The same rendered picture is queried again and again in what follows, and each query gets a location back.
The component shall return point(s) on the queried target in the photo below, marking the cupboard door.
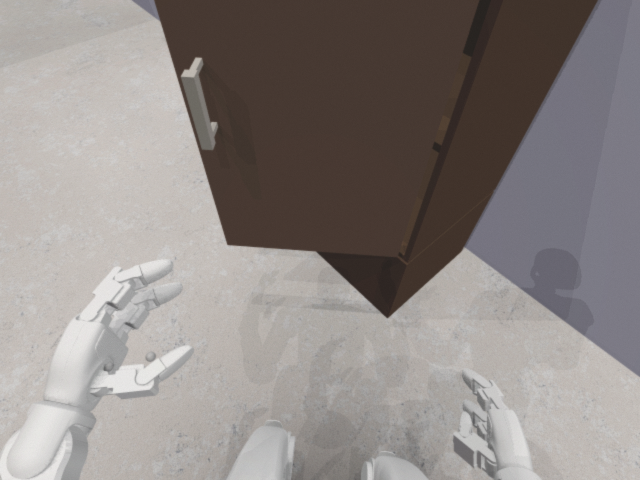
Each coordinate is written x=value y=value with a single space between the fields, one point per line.
x=327 y=112

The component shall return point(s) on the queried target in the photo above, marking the handle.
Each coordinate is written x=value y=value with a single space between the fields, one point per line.
x=206 y=130

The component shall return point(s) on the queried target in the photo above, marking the right robot thigh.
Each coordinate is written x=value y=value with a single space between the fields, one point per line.
x=390 y=468

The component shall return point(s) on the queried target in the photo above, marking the right robot hand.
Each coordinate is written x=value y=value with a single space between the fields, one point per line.
x=500 y=441

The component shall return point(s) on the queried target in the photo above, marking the robot left forearm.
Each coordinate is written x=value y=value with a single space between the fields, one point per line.
x=52 y=444

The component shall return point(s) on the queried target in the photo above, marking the robot thigh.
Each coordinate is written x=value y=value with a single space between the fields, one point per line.
x=390 y=468
x=267 y=455

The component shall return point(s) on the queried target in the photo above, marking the left robot hand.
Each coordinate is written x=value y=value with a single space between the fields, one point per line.
x=76 y=373

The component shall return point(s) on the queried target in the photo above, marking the left robot thigh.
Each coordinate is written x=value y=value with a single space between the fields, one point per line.
x=267 y=455

